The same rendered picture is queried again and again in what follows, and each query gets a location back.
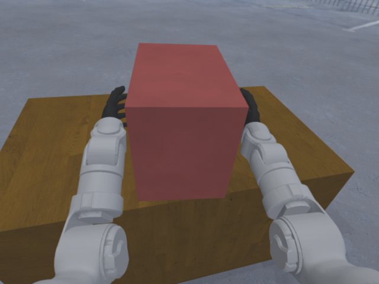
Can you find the robot left upper arm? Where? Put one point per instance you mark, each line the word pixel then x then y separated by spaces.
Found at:
pixel 90 254

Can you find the robot right upper arm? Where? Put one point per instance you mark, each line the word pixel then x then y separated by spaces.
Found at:
pixel 310 247

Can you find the left robot forearm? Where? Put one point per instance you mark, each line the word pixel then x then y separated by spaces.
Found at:
pixel 98 198

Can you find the left robot hand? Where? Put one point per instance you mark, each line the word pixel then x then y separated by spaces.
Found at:
pixel 112 107

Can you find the right robot forearm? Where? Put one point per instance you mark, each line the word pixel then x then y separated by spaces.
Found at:
pixel 283 193

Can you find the right robot hand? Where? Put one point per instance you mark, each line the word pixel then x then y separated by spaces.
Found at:
pixel 253 114

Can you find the carton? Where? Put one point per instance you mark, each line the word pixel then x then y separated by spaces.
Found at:
pixel 185 116

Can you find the pedestal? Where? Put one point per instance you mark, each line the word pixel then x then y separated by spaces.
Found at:
pixel 168 242

